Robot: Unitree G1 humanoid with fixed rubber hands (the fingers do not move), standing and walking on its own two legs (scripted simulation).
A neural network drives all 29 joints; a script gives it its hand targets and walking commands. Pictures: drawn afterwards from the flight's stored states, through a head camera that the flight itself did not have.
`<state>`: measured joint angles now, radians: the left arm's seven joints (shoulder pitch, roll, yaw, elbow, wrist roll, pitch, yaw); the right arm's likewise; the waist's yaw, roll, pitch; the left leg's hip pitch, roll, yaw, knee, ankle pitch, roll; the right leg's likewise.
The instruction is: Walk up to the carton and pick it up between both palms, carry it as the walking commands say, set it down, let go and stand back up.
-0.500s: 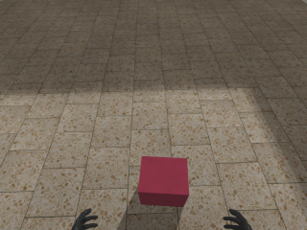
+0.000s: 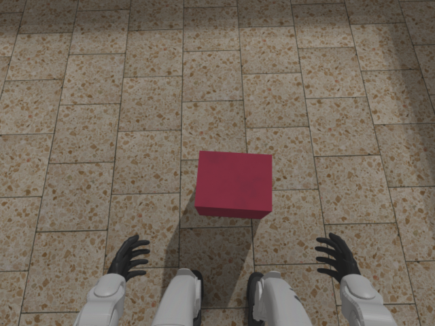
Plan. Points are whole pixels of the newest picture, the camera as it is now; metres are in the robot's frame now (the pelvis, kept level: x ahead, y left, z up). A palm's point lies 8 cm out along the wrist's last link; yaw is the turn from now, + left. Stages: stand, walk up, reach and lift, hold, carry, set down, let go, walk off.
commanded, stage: reach and lift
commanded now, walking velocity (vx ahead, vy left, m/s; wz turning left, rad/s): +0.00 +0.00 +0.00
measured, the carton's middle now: (232, 187) +0.48 -0.02 -0.59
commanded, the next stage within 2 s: none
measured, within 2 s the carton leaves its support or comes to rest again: neither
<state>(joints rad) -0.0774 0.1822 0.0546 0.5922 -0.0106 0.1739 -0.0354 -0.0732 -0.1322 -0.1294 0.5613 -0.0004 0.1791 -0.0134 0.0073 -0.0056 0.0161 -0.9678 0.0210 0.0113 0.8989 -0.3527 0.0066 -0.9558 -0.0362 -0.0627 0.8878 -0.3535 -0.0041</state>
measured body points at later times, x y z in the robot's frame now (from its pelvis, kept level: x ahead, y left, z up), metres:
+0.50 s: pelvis -0.05 +0.00 -0.03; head +0.19 +0.01 +0.35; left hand +0.34 +0.20 -0.16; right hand +0.34 -0.24 -0.15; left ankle +0.03 +0.12 -0.68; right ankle +0.03 -0.12 -0.68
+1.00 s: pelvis -0.05 +0.00 -0.04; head +0.32 +0.01 +0.22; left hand +0.48 +0.21 -0.20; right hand +0.48 -0.23 -0.20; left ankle +0.03 +0.12 -0.68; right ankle +0.03 -0.12 -0.68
